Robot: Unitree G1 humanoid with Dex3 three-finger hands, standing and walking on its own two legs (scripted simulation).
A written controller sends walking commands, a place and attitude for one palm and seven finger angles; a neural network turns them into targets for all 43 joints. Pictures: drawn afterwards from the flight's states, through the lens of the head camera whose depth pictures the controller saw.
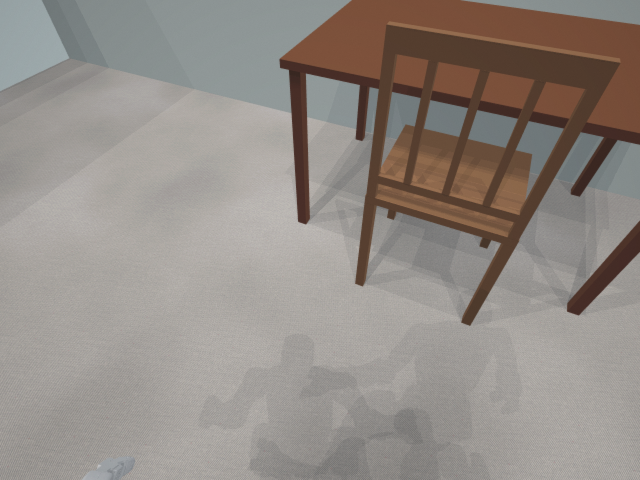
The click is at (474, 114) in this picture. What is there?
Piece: chair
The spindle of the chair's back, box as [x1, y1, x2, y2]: [442, 70, 489, 195]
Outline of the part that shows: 489,71 480,70 444,184 442,193 448,195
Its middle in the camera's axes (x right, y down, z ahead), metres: +0.34 -0.24 +0.93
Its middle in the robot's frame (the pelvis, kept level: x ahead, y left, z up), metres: +0.87 -0.30 -0.05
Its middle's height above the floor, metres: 0.72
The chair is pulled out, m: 0.00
